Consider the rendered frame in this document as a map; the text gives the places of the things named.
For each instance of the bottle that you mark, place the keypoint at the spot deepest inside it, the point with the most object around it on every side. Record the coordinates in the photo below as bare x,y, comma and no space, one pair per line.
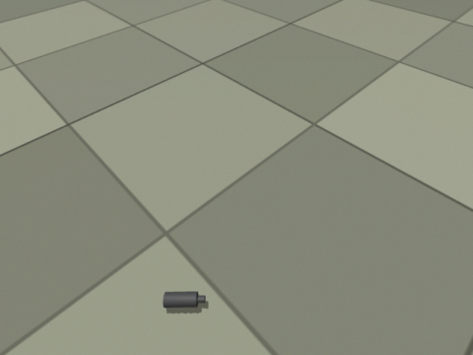
183,299

